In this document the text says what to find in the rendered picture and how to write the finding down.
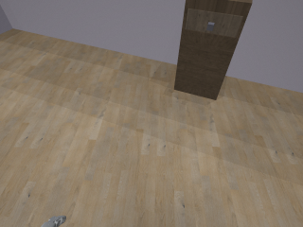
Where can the handle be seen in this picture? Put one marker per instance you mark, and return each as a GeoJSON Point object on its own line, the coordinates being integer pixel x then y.
{"type": "Point", "coordinates": [210, 26]}

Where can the drawer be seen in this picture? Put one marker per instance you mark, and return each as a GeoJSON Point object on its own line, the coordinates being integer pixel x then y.
{"type": "Point", "coordinates": [225, 24]}

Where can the cabinet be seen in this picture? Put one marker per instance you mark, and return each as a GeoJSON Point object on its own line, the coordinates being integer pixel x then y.
{"type": "Point", "coordinates": [203, 57]}

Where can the left robot hand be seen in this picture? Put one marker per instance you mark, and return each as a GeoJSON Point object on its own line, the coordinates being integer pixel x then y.
{"type": "Point", "coordinates": [54, 221]}

